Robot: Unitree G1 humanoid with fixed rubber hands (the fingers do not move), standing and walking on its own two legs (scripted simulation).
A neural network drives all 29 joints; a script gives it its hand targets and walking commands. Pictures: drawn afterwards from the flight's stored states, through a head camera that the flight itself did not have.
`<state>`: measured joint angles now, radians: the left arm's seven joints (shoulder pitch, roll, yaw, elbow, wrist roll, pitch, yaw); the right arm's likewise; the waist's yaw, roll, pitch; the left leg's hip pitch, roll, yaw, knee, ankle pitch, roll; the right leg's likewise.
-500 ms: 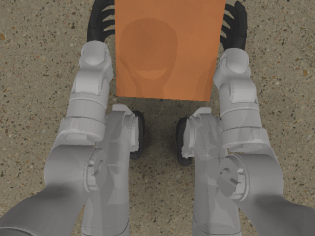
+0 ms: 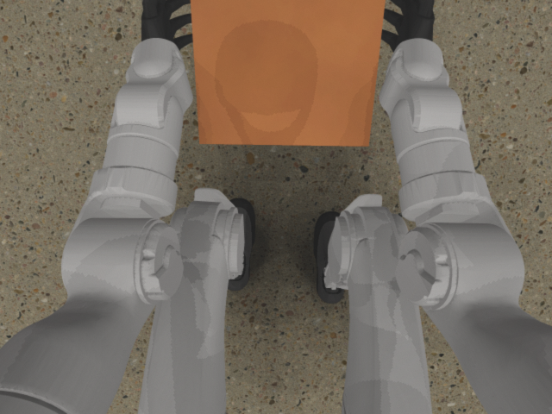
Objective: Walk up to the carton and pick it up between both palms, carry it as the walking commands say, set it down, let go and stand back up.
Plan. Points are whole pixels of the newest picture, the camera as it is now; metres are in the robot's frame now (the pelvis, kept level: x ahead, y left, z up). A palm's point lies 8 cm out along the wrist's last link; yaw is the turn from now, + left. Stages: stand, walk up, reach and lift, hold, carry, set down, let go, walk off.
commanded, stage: set down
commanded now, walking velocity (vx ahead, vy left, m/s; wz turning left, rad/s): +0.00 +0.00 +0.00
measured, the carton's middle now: (283, 23) +0.56 +0.01 -0.24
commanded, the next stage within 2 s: none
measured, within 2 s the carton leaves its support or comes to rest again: rests again in 0.96 s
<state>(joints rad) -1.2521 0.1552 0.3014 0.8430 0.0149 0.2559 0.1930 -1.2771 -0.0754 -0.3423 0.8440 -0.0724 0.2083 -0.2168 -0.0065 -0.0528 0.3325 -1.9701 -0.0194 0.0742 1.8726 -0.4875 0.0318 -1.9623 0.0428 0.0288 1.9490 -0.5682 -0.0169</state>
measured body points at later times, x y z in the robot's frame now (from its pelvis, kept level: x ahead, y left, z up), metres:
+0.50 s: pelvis -0.01 +0.01 -0.06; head +0.35 +0.01 +0.20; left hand +0.52 +0.15 -0.25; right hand +0.54 -0.14 -0.22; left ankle +0.14 +0.11 -0.43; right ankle +0.11 -0.11 -0.42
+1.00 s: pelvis +0.00 +0.01 -0.08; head +0.38 +0.01 +0.15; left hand +0.57 +0.15 -0.27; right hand +0.55 -0.15 -0.26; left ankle +0.14 +0.11 -0.42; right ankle +0.11 -0.11 -0.42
